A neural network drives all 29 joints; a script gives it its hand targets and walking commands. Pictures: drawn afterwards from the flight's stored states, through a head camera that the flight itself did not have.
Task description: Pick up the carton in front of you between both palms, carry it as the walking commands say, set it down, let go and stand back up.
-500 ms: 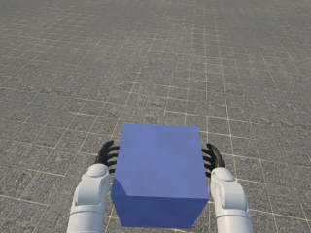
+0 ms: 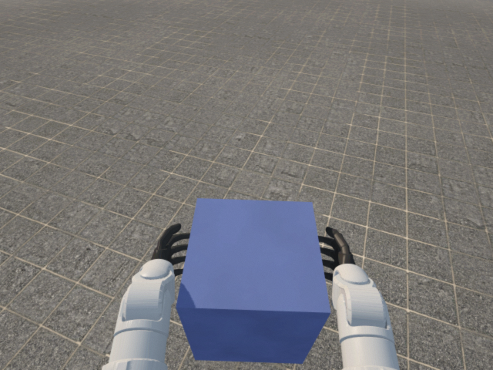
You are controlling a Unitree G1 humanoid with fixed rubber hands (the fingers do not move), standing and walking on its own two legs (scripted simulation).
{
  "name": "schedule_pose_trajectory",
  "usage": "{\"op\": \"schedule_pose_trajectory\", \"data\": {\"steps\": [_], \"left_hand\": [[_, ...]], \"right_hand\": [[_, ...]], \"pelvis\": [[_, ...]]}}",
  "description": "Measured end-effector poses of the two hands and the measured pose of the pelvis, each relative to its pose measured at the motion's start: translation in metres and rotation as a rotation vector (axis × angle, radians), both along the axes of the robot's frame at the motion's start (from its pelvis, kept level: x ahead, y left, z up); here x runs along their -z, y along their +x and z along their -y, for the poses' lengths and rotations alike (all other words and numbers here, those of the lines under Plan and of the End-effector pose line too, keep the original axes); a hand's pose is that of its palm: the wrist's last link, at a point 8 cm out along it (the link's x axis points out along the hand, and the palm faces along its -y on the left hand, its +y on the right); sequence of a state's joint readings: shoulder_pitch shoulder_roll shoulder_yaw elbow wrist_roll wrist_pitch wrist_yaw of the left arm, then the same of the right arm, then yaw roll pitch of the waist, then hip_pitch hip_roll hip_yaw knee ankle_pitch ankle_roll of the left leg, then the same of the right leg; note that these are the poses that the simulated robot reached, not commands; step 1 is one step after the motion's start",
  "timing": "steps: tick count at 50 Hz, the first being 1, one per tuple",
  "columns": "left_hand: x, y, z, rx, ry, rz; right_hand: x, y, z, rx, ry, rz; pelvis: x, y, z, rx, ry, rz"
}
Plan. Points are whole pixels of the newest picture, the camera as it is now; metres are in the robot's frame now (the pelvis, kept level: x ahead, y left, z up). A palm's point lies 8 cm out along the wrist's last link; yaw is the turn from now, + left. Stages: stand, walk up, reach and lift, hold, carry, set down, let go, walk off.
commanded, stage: hold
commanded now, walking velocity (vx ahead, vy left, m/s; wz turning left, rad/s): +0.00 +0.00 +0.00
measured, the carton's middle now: (251, 283) +0.29 +0.00 -0.04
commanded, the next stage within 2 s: set down in 0.28 s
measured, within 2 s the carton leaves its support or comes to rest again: neither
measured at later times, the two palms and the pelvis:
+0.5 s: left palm (186, 256) +0.30 +0.12 +0.04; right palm (362, 262) +0.30 -0.18 +0.03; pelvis +0.00 -0.03 +0.00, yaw +0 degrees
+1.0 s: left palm (205, 277) +0.37 +0.11 -0.17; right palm (333, 289) +0.35 -0.19 -0.17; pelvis -0.02 +0.00 -0.09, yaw +0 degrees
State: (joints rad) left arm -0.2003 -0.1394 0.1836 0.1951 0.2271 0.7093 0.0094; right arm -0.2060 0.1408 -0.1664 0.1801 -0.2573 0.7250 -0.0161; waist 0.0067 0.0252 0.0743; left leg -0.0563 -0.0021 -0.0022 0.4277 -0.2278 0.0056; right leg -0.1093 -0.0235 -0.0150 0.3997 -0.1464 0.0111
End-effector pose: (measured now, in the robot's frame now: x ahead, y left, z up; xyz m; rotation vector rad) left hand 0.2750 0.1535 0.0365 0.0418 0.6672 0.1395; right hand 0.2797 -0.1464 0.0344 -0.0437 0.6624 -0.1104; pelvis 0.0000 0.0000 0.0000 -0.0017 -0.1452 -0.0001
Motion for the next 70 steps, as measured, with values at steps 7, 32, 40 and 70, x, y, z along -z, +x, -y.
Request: {"op": "schedule_pose_trajectory", "data": {"steps": [7,32,40,70], "left_hand": [[-0.003,-0.002,0.019,0.017,0.012,-0.004],[0.034,0.052,0.042,0.041,-0.011,-0.054],[0.115,0.077,0.044,0.084,0.014,-0.058],[0.306,0.149,0.054,0.068,-0.040,-0.027]], "right_hand": [[-0.001,-0.006,0.019,0.013,0.006,-0.004],[0.035,0.038,0.042,0.093,0.067,-0.051],[0.117,0.054,0.044,0.087,0.021,-0.054],[0.306,0.119,0.052,0.139,0.051,-0.021]], "pelvis": [[0.001,-0.007,0.016,-0.009,0.003,0.011],[0.014,-0.004,0.025,0.002,-0.005,-0.090],[0.034,-0.014,0.011,0.028,0.011,-0.339],[0.189,-0.040,0.005,0.002,0.025,-0.883]]}}
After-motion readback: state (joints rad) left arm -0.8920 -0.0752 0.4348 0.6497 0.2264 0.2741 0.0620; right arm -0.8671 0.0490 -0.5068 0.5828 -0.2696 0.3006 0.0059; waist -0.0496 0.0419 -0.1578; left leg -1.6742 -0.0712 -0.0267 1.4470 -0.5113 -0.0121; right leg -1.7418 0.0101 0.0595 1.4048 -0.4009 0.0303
